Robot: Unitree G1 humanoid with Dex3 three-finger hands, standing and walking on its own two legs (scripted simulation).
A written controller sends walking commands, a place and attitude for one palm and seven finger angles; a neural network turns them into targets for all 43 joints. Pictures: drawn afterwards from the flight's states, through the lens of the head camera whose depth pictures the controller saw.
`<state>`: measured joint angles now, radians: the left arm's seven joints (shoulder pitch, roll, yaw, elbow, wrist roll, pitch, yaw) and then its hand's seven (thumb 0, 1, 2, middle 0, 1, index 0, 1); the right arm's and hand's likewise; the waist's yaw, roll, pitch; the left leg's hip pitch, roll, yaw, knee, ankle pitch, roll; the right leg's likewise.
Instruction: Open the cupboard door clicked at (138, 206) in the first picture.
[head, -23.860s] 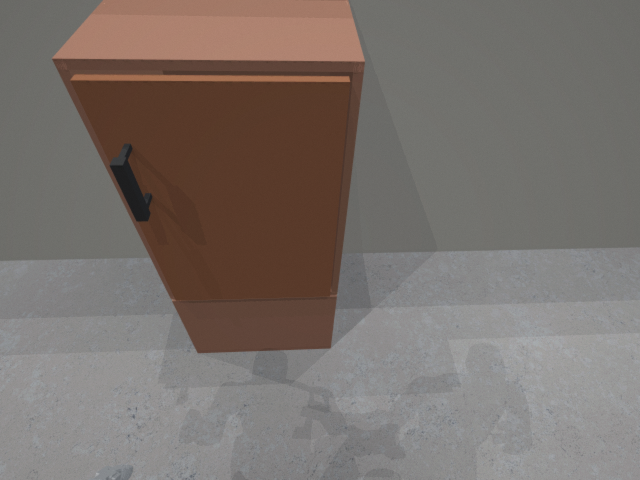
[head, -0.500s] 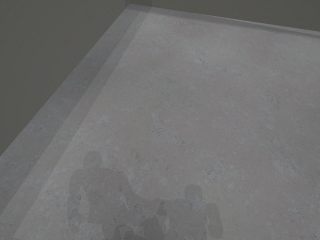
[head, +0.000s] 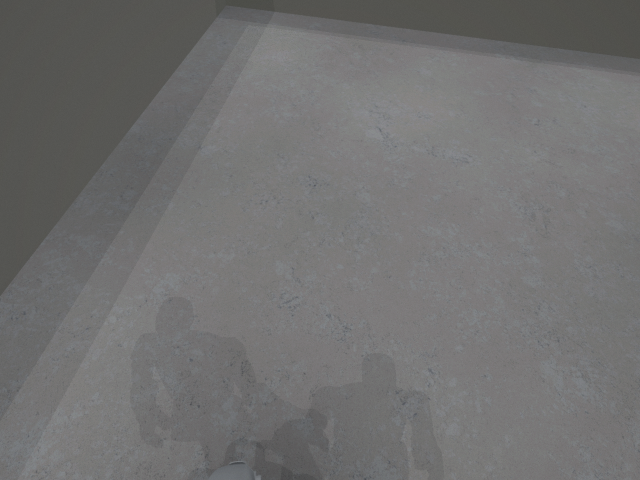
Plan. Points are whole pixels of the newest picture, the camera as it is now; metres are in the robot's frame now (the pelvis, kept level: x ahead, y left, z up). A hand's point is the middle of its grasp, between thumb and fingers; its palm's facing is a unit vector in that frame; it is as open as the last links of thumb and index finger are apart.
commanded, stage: turn to face it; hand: left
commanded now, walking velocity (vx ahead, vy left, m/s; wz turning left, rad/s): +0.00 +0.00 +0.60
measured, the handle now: out of the picture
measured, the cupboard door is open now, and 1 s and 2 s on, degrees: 48 48 48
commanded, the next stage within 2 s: none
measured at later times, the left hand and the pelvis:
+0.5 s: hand out of the picture +0.15 +0.19 -0.16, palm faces +0.31 -0.91 -0.28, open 7.3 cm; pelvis +0.11 -0.04 -0.01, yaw +17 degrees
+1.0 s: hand out of the picture +0.10 +0.19 -0.17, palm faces +0.59 -0.75 -0.28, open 7.4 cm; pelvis +0.15 -0.05 -0.01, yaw +36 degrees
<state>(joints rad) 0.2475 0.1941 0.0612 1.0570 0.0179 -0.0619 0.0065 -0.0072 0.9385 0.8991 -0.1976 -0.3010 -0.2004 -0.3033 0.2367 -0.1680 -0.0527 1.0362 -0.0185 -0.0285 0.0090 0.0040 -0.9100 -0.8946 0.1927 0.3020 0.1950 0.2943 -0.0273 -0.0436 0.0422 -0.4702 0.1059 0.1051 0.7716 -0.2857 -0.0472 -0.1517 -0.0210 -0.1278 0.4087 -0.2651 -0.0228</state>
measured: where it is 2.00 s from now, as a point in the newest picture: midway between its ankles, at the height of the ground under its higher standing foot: outside the picture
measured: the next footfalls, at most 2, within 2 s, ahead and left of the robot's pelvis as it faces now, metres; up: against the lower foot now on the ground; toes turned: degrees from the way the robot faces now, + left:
left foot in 0.08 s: +0.16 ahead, +0.13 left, +0.00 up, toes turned +9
right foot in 0.40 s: +0.17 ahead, -0.14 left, +0.00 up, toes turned +10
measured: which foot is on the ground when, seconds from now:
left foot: up 0.00-0.06, down 0.08-0.40, up 0.42-0.72, down 0.74-1.00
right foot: down 0.00-0.08, up 0.10-0.38, down 0.40-0.74, up 0.76-1.00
